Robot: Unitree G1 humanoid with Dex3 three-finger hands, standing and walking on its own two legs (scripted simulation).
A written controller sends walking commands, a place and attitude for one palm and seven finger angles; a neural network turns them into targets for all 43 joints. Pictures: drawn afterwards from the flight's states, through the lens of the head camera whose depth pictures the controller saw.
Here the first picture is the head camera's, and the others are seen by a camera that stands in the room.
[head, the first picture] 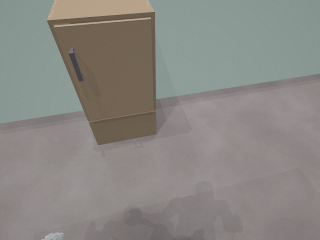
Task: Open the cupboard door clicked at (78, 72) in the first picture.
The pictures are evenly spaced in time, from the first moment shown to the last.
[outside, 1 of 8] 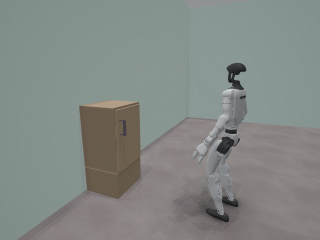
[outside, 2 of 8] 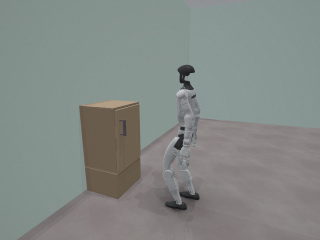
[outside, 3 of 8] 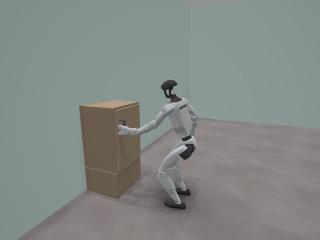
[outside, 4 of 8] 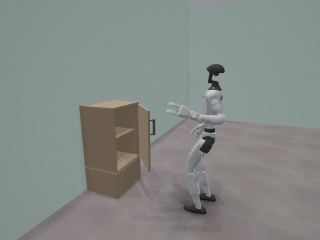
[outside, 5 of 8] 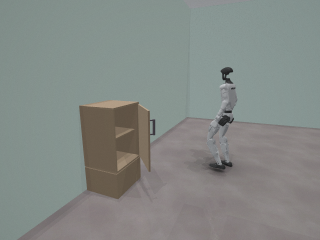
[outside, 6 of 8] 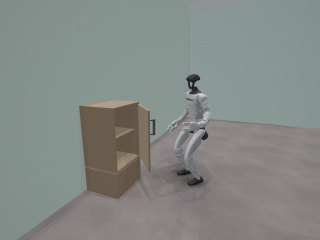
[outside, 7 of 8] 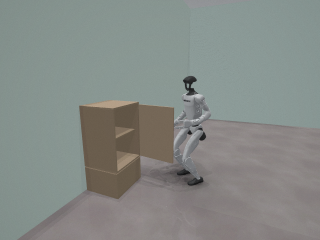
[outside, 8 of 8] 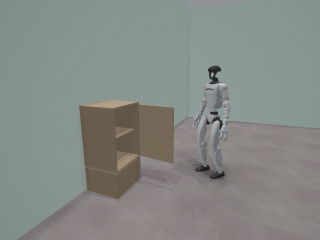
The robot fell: no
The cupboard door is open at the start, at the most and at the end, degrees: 0 84 83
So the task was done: yes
